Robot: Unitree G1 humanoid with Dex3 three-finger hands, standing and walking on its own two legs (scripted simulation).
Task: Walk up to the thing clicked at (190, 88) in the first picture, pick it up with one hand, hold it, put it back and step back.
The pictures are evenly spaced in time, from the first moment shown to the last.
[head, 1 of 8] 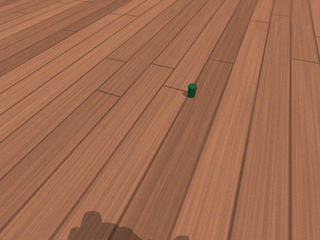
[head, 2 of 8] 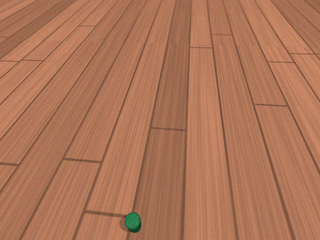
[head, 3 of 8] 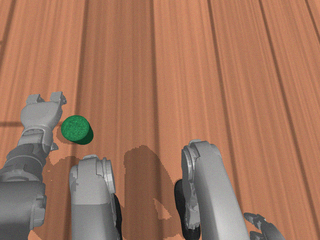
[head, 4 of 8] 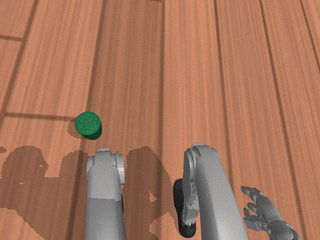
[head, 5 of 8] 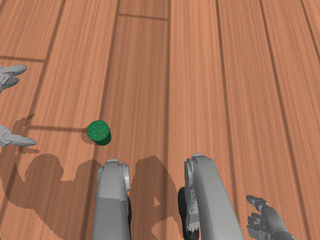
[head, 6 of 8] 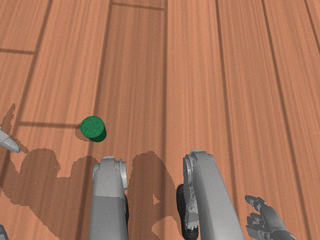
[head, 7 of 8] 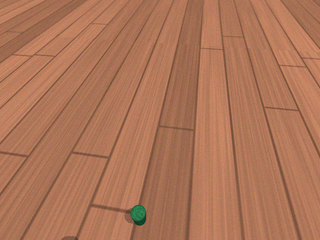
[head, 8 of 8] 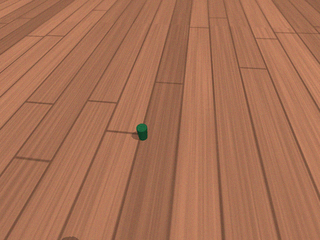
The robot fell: no
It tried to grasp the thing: yes
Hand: left
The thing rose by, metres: 0.00
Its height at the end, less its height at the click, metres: +0.00
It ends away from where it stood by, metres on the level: 0.02
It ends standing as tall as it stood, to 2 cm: yes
